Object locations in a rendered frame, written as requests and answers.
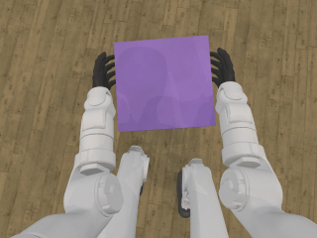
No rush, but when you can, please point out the left robot hand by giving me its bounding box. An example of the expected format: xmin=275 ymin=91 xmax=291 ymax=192
xmin=92 ymin=52 xmax=116 ymax=90

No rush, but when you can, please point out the right robot forearm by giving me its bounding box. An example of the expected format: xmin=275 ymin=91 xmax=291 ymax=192
xmin=215 ymin=81 xmax=283 ymax=199

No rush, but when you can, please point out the robot left upper arm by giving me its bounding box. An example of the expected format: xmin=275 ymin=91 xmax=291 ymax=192
xmin=10 ymin=172 xmax=124 ymax=238

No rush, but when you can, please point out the left robot forearm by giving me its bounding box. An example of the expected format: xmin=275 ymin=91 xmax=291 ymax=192
xmin=63 ymin=86 xmax=116 ymax=207

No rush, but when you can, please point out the carton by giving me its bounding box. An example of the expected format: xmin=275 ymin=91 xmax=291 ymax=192
xmin=114 ymin=35 xmax=216 ymax=132

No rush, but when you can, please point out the robot left shin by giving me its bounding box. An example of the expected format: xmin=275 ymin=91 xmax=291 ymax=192
xmin=120 ymin=146 xmax=145 ymax=186

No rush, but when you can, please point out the right robot foot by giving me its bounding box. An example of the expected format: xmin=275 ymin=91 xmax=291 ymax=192
xmin=176 ymin=171 xmax=190 ymax=218

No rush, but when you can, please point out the robot right upper arm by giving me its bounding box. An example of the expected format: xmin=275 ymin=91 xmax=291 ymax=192
xmin=218 ymin=166 xmax=317 ymax=238

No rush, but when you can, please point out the right robot hand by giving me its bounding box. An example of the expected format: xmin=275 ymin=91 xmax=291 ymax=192
xmin=209 ymin=48 xmax=236 ymax=89

